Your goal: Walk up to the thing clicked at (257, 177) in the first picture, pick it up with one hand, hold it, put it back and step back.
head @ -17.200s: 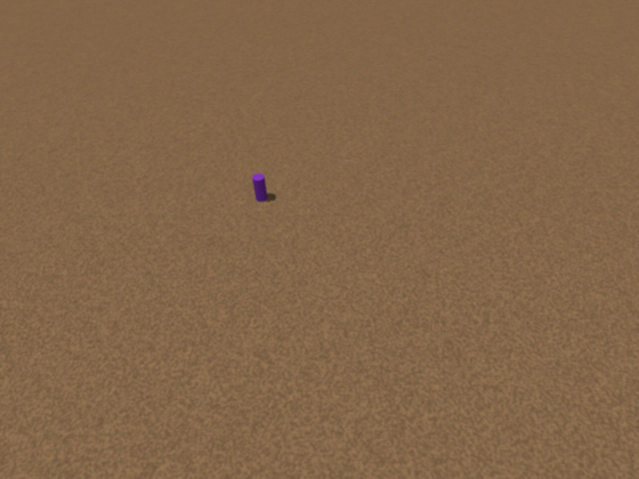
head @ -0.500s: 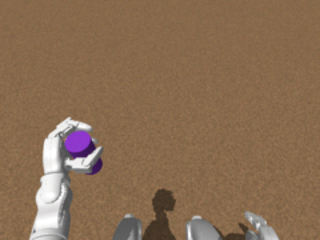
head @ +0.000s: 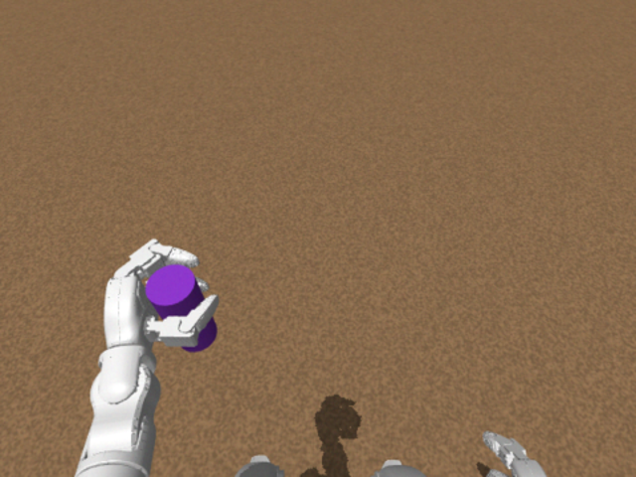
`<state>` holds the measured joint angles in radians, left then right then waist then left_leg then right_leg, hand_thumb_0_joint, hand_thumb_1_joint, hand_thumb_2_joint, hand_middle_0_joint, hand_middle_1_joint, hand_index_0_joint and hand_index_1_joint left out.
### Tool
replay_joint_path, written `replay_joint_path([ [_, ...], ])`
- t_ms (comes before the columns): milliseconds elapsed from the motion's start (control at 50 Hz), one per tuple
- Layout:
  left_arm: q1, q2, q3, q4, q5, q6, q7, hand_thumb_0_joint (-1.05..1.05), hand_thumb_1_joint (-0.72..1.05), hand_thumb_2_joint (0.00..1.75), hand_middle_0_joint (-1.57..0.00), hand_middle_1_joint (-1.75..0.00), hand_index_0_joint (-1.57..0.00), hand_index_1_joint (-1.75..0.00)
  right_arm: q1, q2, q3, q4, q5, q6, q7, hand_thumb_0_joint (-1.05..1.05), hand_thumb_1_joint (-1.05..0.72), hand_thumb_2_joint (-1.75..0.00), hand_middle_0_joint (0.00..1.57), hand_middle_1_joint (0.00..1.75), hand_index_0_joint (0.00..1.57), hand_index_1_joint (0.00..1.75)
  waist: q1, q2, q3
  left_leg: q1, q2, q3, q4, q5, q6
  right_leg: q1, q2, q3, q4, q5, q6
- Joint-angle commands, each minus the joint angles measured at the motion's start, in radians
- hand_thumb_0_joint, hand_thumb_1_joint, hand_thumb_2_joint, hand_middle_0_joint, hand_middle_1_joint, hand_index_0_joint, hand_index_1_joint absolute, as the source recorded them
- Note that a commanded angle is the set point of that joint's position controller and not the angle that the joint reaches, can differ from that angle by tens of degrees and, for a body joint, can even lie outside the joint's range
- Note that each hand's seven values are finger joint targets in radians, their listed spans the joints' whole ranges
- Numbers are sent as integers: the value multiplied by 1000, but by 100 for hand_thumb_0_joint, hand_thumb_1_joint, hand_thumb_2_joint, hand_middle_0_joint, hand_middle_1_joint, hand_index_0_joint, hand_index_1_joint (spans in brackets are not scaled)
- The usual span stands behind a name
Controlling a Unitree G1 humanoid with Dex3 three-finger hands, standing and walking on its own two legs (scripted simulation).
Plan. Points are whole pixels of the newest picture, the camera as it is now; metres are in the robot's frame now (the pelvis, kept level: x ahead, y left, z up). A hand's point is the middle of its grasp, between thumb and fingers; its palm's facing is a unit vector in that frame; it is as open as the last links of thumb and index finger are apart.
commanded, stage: lift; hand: left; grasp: from the side
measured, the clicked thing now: (185, 311) +0.34 +0.18 +0.01
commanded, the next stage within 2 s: hold in 0.12 s
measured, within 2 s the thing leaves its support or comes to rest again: neither
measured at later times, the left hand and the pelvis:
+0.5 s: hand (189, 282) +0.35 +0.17 +0.06, palm faces +0.14 -0.99 -0.02, open 8.0 cm; pelvis +0.01 +0.00 +0.02, yaw +0 degrees
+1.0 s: hand (184, 277) +0.34 +0.17 +0.08, palm faces +0.14 -0.99 -0.02, open 8.0 cm; pelvis +0.01 +0.00 +0.03, yaw +0 degrees
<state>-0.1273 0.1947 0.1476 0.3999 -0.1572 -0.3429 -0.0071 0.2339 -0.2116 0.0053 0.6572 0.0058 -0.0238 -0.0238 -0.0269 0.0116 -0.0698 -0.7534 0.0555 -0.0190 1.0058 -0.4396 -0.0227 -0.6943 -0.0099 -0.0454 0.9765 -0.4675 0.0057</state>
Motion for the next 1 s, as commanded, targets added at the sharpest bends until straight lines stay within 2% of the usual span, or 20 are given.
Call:
replay_joint_path([
  [0,-254,115,35,-191,-9,-88,-3,0,26,127,-127,-139,-129,-139,-4,-137,-51,-112,0,-41,-11,0,-91,-90,20,30,20,30,-13,12,-294,226,-37,8,-158,200,29,137,21,17,-169,274,-11],
  [60,-315,159,59,-258,-7,-99,3,0,26,127,-127,-139,-129,-140,-16,-140,-52,-121,1,-36,-11,0,-91,-90,20,30,20,30,-1,36,-294,248,-38,6,-179,201,27,149,22,13,-181,268,-13],
  [180,-298,104,28,-220,-22,-101,-6,0,29,129,-128,-140,-129,-141,-18,-137,-46,-121,1,-33,-7,0,-91,-90,20,30,20,30,-14,21,-270,271,-36,0,-201,209,23,164,28,6,-191,272,-14],
  [240,-327,153,50,-267,-12,-109,-2,0,31,121,-128,-137,-129,-137,2,-141,-52,-109,-1,-30,-8,0,-92,-90,20,30,20,30,-1,54,-321,314,-36,6,-197,264,22,183,25,11,-192,316,-16],
  [280,-284,99,19,-214,-19,-99,-8,0,30,121,-128,-137,-129,-137,-7,-135,-45,-120,-2,-27,-5,0,-91,-90,20,30,20,30,-12,16,-281,288,-38,9,-199,267,26,201,26,13,-203,332,-11],
  [300,-334,144,58,-284,-24,-109,0,0,30,121,-128,-137,-129,-137,2,-141,-52,-110,0,-28,-7,0,-91,-90,20,30,20,30,1,27,-310,304,-39,14,-197,290,26,216,23,16,-202,358,-10],
  [340,-292,103,20,-213,-17,-94,-4,0,29,118,-127,-135,-128,-135,-1,-135,-47,-114,-2,-24,-7,0,-92,-90,20,30,20,30,-13,-2,-294,290,-41,18,-193,292,32,228,21,22,-216,373,-3],
  [360,-315,143,50,-265,-14,-101,1,0,29,118,-127,-135,-128,-135,-9,-140,-52,-116,0,-24,-7,0,-92,-90,20,30,20,30,-2,6,-289,290,-42,20,-205,279,30,237,19,22,-219,363,-4],
  [380,-275,113,31,-187,-8,-92,1,0,28,119,-128,-137,-129,-136,-13,-136,-49,-114,0,-22,-6,0,-92,-90,20,30,20,30,-6,-1,-268,291,-41,21,-208,270,30,221,19,23,-224,350,-4],
  [420,-334,153,56,-282,-8,-106,7,0,29,118,-126,-134,-128,-134,-11,-139,-53,-116,0,-20,-6,0,-91,-90,20,30,20,30,6,30,-296,308,-44,21,-220,261,26,245,17,22,-232,335,-6],
  [460,-265,82,7,-188,-12,-91,-1,0,30,119,-127,-136,-128,-135,-17,-136,-50,-120,0,-21,-3,0,-91,-90,20,30,20,30,-11,0,-271,315,-40,19,-220,276,30,227,22,19,-234,346,-6],
  [480,-307,99,24,-228,-19,-97,-2,0,30,119,-128,-136,-129,-136,-17,-139,-50,-122,-1,-21,-2,0,-92,-90,20,30,20,30,-9,15,-282,318,-40,16,-223,290,28,239,23,18,-231,358,-8],
  [500,-358,165,65,-302,-13,-108,7,0,31,119,-127,-136,-128,-136,-17,-139,-52,-119,2,-20,-6,0,-91,-90,20,30,20,30,8,37,-303,338,-41,20,-224,303,26,253,21,19,-233,371,-6],
  [560,-274,92,15,-210,-9,-92,1,0,33,119,-128,-135,-129,-135,-21,-132,-46,-125,-1,-16,-5,0,-92,-90,20,30,20,30,-10,-13,-258,314,-44,24,-233,276,31,264,19,22,-250,360,-2],
  [580,-322,130,46,-272,-15,-102,4,0,32,120,-128,-136,-129,-136,-25,-134,-48,-120,2,-19,-6,0,-91,-90,20,30,20,30,4,9,-272,327,-44,25,-237,277,29,270,18,24,-251,358,-3],
  [780,-310,93,7,-220,-1,-77,11,0,32,121,-128,-138,-130,-138,-30,-133,-49,-120,1,-16,-9,0,-91,-90,20,30,20,30,-5,-2,-237,357,-43,25,-269,285,30,276,19,17,-278,359,-3],
  [820,-354,131,41,-250,-5,-88,14,0,31,120,-128,-137,-129,-137,-41,-136,-51,-121,0,-19,-10,0,-91,-90,20,30,20,30,2,22,-245,362,-46,27,-276,257,28,279,15,22,-288,330,-3],
  [940,-331,127,42,-234,-1,-84,15,0,34,123,-129,-139,-130,-139,-42,-131,-48,-117,2,-22,-10,0,-91,-90,20,30,20,30,6,12,-213,353,-46,31,-289,247,26,280,17,21,-299,321,-5],
  [960,-294,80,8,-176,-1,-80,10,0,35,123,-129,-139,-130,-139,-41,-128,-46,-123,1,-22,-8,0,-91,-90,20,30,20,30,-9,-8,-203,356,-43,26,-293,243,27,276,21,16,-296,314,-5],
  [980,-323,103,13,-239,-2,-86,8,0,36,123,-129,-139,-130,-138,-36,-132,-50,-120,2,-23,-7,0,-91,-90,20,30,20,30,2,15,-247,369,-43,26,-295,254,25,299,19,16,-295,322,-7],
])
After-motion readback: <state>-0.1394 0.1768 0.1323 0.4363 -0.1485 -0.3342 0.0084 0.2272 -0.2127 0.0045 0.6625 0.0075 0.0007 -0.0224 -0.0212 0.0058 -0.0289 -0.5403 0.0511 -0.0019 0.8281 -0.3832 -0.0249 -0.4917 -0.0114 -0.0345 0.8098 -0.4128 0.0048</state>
